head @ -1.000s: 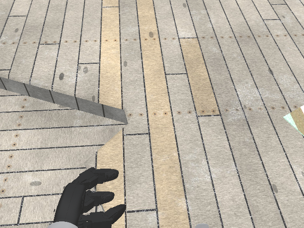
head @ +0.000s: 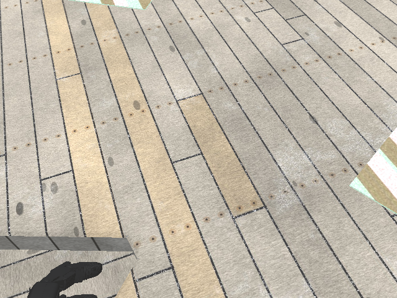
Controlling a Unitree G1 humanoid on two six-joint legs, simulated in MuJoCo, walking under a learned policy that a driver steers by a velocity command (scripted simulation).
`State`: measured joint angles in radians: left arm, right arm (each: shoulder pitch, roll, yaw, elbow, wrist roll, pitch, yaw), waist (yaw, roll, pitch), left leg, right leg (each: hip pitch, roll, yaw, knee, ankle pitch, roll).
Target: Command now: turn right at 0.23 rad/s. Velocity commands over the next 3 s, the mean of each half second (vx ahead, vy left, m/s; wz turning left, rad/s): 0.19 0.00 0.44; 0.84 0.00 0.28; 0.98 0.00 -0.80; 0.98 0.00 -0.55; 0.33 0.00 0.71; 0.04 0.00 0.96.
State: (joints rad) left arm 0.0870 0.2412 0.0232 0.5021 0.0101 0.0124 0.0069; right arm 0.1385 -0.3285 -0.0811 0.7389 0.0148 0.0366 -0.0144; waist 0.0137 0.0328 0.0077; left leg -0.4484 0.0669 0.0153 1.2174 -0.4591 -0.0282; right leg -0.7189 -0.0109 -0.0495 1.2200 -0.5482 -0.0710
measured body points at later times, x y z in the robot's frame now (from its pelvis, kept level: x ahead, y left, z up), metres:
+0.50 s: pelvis +0.08 +0.04 +0.10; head +0.08 +0.05 +0.55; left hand +0.09 +0.32 -0.02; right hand +0.29 -0.14 +0.00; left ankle +0.04 +0.16 -0.61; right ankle +0.05 -0.10 -0.64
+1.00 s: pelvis +0.32 +0.24 +0.07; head +0.34 +0.26 +0.52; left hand +0.45 +0.56 +0.00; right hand +0.40 -0.02 -0.05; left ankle +0.08 +0.16 -0.63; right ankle +0.47 +0.27 -0.60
